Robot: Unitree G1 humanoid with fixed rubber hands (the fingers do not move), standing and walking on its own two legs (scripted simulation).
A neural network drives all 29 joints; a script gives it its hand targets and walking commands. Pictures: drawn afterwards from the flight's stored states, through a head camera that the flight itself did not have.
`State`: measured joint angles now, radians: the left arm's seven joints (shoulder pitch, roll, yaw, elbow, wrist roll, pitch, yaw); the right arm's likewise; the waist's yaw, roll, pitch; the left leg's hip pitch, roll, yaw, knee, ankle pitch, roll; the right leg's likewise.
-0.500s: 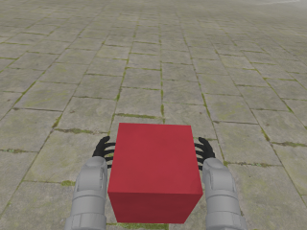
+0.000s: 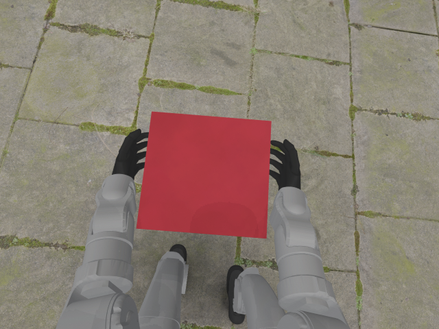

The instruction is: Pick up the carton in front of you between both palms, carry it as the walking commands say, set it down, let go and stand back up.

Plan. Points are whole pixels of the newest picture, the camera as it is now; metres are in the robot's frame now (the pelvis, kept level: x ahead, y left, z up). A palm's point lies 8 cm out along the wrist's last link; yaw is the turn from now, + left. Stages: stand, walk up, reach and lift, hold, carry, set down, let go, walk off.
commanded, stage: set down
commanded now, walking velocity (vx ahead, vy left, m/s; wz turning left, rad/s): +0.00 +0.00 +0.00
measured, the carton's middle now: (208, 181) +0.38 +0.05 -0.16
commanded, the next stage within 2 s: none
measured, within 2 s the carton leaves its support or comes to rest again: rests again in 1.78 s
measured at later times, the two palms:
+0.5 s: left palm (137, 163) +0.42 +0.22 -0.23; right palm (262, 170) +0.43 -0.08 -0.21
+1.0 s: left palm (145, 167) +0.44 +0.24 -0.38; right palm (245, 172) +0.46 -0.06 -0.38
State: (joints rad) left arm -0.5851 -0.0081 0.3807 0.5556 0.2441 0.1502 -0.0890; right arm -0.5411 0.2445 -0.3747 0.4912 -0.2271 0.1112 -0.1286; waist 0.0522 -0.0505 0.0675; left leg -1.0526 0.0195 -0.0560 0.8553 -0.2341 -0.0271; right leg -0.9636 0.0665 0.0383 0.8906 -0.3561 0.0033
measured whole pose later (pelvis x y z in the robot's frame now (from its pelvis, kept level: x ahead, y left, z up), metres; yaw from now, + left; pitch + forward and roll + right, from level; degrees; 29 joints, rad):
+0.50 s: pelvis -0.04 +0.02 -0.14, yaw -2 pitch +41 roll -5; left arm -0.93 0.03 0.42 0.63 0.28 0.32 -0.03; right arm -0.90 0.14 -0.54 0.60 -0.22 0.24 -0.09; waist 0.04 -0.08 -0.14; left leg -1.81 -0.02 -0.06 1.47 -0.38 0.00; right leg -1.69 0.08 0.03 1.50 -0.52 0.05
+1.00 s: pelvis -0.05 +0.01 -0.26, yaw -4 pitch +46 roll -5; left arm -1.17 0.18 0.39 0.77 0.18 0.28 -0.03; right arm -1.15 0.05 -0.45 0.70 -0.13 0.23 -0.18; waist 0.09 -0.08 0.00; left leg -2.21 -0.01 -0.08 1.84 -0.43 -0.02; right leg -2.10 0.13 0.02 1.89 -0.61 0.06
